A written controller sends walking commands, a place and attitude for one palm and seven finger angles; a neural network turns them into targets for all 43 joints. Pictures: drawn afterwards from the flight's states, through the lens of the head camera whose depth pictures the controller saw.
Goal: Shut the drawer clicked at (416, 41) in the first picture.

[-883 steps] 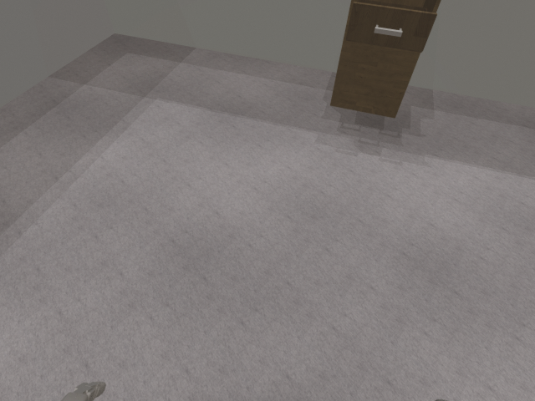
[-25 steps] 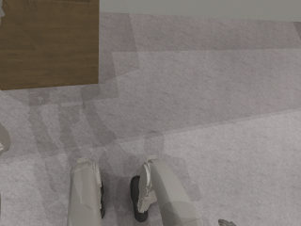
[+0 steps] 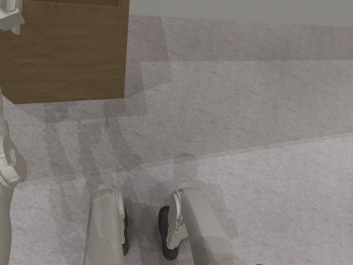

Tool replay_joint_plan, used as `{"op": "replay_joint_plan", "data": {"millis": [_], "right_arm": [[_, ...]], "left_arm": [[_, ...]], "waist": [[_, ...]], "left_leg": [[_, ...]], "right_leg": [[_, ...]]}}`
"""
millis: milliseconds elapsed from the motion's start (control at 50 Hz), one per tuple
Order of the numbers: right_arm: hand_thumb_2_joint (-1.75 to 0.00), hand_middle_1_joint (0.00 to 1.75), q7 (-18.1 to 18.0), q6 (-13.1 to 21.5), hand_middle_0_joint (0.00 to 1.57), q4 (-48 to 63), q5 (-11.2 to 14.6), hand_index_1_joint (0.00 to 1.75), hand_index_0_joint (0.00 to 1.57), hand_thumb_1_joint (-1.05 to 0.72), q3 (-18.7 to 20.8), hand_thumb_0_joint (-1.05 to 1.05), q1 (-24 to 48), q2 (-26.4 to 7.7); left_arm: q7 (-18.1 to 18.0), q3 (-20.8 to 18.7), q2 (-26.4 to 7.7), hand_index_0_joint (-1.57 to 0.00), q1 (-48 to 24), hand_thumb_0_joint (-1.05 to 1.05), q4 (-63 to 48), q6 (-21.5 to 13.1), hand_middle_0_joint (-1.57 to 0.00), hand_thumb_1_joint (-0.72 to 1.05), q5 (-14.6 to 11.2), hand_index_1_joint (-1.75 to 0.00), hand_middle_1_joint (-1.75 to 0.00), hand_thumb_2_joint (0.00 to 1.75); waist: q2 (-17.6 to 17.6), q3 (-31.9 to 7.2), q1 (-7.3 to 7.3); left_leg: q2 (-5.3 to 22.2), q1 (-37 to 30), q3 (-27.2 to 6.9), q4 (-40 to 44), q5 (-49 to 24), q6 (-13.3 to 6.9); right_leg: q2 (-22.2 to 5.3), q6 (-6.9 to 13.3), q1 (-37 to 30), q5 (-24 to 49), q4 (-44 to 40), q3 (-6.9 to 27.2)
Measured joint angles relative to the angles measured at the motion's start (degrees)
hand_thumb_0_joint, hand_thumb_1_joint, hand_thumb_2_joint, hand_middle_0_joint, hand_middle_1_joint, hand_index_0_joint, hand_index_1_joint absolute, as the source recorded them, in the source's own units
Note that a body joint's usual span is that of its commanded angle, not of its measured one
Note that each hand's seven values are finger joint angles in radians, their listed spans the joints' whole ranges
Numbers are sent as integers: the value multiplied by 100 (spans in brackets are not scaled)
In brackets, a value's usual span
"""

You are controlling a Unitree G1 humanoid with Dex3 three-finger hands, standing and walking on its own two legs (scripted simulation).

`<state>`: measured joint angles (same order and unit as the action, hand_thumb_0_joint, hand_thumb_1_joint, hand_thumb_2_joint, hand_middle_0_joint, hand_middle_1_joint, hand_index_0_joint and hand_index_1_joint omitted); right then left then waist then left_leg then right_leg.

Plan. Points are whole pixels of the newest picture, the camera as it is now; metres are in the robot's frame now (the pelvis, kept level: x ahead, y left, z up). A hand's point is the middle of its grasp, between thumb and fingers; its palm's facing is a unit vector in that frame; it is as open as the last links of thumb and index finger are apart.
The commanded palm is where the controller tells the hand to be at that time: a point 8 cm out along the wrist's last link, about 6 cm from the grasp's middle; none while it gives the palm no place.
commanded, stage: pull the fist back off the drawer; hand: left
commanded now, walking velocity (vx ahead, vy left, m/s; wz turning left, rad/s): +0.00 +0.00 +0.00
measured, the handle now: out of the picture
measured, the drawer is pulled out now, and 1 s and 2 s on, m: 0.00 0.00 0.00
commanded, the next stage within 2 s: draw the hand back to the body in 0.24 s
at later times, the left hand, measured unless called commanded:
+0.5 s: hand (15, 16) +0.53 +0.26 +0.07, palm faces +0.13 -0.99 -0.07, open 3.1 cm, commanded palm +0.49 +0.27 +0.10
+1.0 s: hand out of the picture +0.37 +0.25 +0.20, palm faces +0.26 -0.93 -0.25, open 3.3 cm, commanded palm +0.33 +0.29 +0.24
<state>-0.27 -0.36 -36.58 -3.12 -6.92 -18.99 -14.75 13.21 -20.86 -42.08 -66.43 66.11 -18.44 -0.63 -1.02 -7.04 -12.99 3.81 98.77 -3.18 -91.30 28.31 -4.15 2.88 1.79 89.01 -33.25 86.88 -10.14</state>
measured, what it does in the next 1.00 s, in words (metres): rises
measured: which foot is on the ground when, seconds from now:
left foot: down 0.00-1.00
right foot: down 0.00-1.00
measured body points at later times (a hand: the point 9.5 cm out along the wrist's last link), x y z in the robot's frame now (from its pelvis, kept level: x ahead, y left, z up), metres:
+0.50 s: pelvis +0.04 -0.01 +0.04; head +0.24 +0.04 +0.44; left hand +0.51 +0.31 +0.08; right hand +0.09 -0.26 -0.07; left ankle +0.09 +0.09 -0.53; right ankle +0.06 -0.11 -0.53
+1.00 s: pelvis +0.09 -0.01 +0.17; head +0.14 +0.00 +0.61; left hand +0.35 +0.29 +0.22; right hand +0.28 -0.23 +0.08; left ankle +0.09 +0.09 -0.53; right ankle +0.06 -0.11 -0.53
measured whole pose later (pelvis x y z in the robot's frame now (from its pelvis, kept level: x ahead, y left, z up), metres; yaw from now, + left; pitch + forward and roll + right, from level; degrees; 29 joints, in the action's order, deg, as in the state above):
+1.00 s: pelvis +0.09 -0.01 +0.17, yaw +6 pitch +11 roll -2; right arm -4.0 -5.6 -27.2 3.5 -1.5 -12.1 -14.2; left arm -1.6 -9.2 -19.1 1.5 12.6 -7.2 -5.7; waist -2.0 -6.2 -1.4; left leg 1.2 37.5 2.4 -48.9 22.8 -2.3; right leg 2.1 1.7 31.0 -26.3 46.0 -3.3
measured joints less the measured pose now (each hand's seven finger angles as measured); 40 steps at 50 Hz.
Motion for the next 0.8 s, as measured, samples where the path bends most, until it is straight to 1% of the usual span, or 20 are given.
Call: {"op": "replay_joint_plan", "data": {"millis": [120, 200, 360, 400, 460, 520, 560, 600, 640, 700, 800], "right_arm": [[-90, 30, 71, -86, 20, 45, 41, 30, 21, -90, 79, 0, 48, 1], [-90, 30, 105, -140, 20, 83, 75, 30, 21, -90, 122, 0, 78, -10], [-90, 30, 107, -243, 20, 133, 114, 30, 20, -90, 190, 0, 177, -22], [-90, 30, 122, -300, 20, 165, 140, 30, 20, -90, 240, 0, 207, -13], [-90, 29, 164, -419, 20, 230, 259, 30, 20, -90, 350, 0, 253, 35], [-90, 29, 183, -464, 20, 261, 422, 30, 20, -90, 412, 1, 272, 85], [-90, 29, 159, -422, 20, 253, 506, 30, 20, -90, 419, 1, 280, 107], [-90, 29, 115, -336, 20, 232, 553, 30, 20, -90, 430, 1, 291, 121], [-90, 29, 70, -239, 20, 210, 573, 30, 20, -90, 451, 1, 315, 125], [-90, 29, 19, -130, 20, 216, 579, 30, 20, -90, 496, 1, 374, 90], [-90, 29, -23, -125, 20, 406, 619, 30, 20, -90, 573, 1, 528, -23]], "left_arm": [[-72, -190, 312, -140, 507, -6, -282, -72, -140, 70, -128, -160, -160, 90], [-108, -311, 490, -140, 841, -5, -374, -198, -140, 78, -184, -160, -160, 90], [24, -545, 594, -140, 1200, -3, -374, -482, -140, 81, -265, -160, -160, 90], [54, -629, 661, -140, 1396, -2, -658, -469, -140, 82, -327, -160, -160, 90], [109, -698, 897, -140, 2082, -1, -1610, -360, -140, 84, -531, -160, -160, 89], [152, -532, 1212, -140, 2870, 0, -2467, -91, -140, 86, -775, -160, -160, 90], [126, -381, 1432, -140, 3339, 1, -2885, 96, -140, 88, -915, -160, -160, 90], [44, -236, 1634, -140, 3743, 1, -3178, 181, -140, 88, -1028, -160, -160, 90], [-43, -81, 1794, -140, 4059, 2, -3344, 161, -140, 89, -1112, -160, -160, 90], [-123, 165, 1950, -140, 4396, 2, -3426, 30, -140, 90, -1170, -160, -160, 90], [-62, 518, 2122, -140, 4967, 2, -3648, -47, -140, 90, -1259, -160, -160, 90]], "waist": [[-57, -40, 68], [-106, -81, 106], [-138, -127, 171], [-146, -118, 201], [-158, -65, 297], [-160, -15, 474], [-155, -19, 598], [-145, -63, 704], [-123, -114, 791], [-94, -188, 881], [-76, -199, 942]], "left_leg": [[35, -252, 60, 134, 68, 16], [67, -449, 111, 216, 145, 34], [113, -668, 151, 229, 313, 90], [124, -724, 159, 243, 344, 105], [133, -1013, 222, 444, 350, 123], [103, -1532, 301, 879, 273, 132], [67, -1932, 332, 1233, 189, 145], [23, -2337, 343, 1583, 103, 161], [-20, -2744, 339, 1898, 31, 176], [-80, -3309, 315, 2271, -40, 196], [-142, -4165, 315, 2761, -119, 203]], "right_leg": [[40, 6, -206, -35, -128, 73], [73, 13, -365, -87, -201, 135], [125, 57, -538, -240, -196, 191], [138, 68, -584, -266, -208, 203], [152, 73, -834, -251, -393, 274], [139, 63, -1312, -164, -799, 361], [120, 52, -1699, -78, -1143, 399], [96, 45, -2104, 6, -1492, 417], [73, 43, -2519, 74, -1814, 419], [42, 47, -3108, 142, -2211, 403], [11, 40, -3980, 237, -2735, 416]]}}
